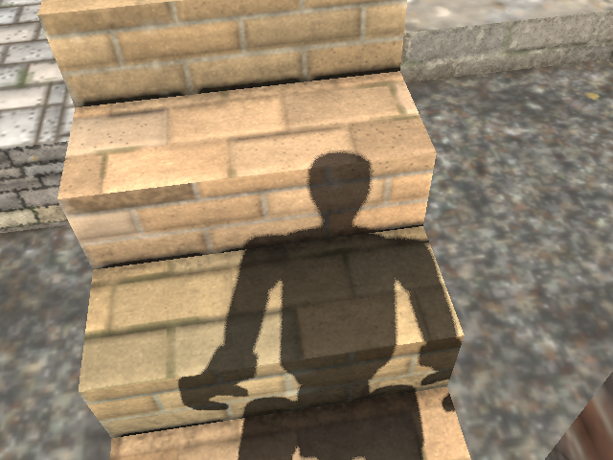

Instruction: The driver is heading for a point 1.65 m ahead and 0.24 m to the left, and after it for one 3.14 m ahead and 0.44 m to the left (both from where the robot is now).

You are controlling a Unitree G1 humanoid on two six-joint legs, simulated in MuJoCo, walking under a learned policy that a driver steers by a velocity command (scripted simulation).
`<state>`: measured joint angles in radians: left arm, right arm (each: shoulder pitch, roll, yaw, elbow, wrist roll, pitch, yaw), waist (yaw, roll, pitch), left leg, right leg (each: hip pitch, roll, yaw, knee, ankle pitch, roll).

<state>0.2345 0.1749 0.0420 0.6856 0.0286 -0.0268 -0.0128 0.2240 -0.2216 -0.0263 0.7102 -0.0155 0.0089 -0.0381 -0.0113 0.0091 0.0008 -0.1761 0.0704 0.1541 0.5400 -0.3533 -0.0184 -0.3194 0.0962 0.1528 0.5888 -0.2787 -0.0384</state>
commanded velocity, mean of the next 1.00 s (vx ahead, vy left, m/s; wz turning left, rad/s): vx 0.47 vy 0.00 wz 0.24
